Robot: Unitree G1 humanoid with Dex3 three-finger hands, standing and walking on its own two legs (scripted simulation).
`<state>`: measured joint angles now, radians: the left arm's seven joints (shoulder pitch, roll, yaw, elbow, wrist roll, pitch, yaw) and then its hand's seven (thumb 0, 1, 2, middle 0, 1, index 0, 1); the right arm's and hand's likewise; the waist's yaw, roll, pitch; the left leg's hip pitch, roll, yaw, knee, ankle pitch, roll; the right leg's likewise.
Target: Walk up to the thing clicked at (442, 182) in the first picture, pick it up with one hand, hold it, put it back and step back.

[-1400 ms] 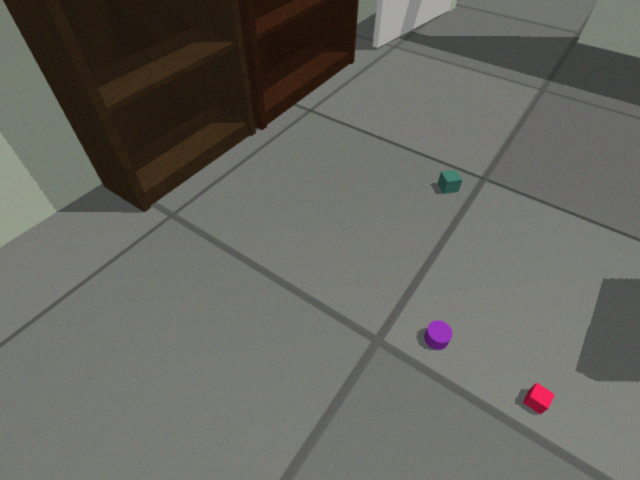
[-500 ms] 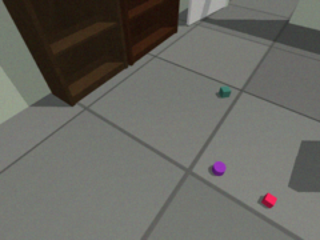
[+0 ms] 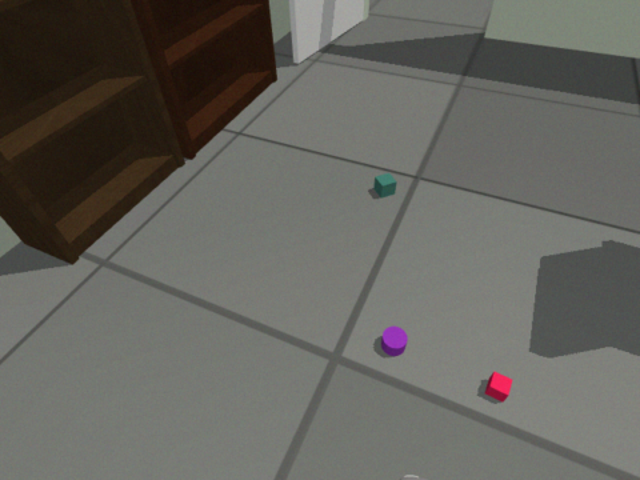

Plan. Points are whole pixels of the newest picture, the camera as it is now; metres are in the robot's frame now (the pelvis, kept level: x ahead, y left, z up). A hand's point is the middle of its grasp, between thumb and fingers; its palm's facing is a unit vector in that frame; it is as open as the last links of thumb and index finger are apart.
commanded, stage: walk up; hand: left
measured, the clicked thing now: (385, 185) +1.49 -0.27 -0.73
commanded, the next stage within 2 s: none
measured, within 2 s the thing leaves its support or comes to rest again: neither
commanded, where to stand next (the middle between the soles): +1.07 -0.41 m, yaw -23 degrees
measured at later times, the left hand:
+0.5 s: hand (209, 388) +0.31 +0.20 -0.18, palm faces -0.22 -0.93 -0.30, open 7.4 cm
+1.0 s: hand (315, 210) +0.67 +0.03 -0.12, palm faces -0.36 -0.85 -0.39, open 7.3 cm
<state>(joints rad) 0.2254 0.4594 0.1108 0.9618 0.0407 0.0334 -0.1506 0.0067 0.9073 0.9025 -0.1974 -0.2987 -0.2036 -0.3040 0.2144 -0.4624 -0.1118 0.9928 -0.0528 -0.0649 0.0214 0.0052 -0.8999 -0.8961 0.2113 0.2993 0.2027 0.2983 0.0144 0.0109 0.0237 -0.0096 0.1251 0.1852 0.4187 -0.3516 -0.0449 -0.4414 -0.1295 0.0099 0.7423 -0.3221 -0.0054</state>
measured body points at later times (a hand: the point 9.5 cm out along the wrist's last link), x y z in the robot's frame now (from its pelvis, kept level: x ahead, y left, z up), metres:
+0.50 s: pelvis +0.23 -0.05 -0.02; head +0.24 -0.03 +0.43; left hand +0.32 +0.25 -0.15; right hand +0.25 -0.40 -0.10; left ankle +0.34 +0.04 -0.74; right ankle +0.11 -0.17 -0.71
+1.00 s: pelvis +0.45 -0.17 -0.02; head +0.45 -0.20 +0.43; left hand +0.69 +0.07 -0.09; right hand +0.35 -0.48 -0.15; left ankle +0.37 +0.03 -0.67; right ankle +0.49 -0.29 -0.73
